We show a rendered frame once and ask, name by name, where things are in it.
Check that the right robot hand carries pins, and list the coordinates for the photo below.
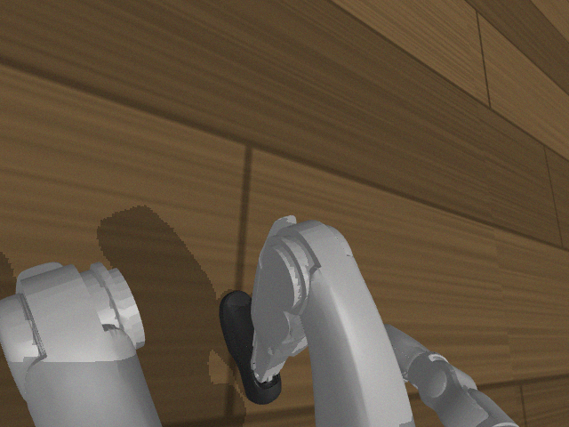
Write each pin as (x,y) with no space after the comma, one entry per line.
(405,347)

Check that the right robot arm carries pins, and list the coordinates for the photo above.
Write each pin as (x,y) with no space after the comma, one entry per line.
(453,394)

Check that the right robot foot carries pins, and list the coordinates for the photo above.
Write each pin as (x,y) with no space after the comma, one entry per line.
(237,329)

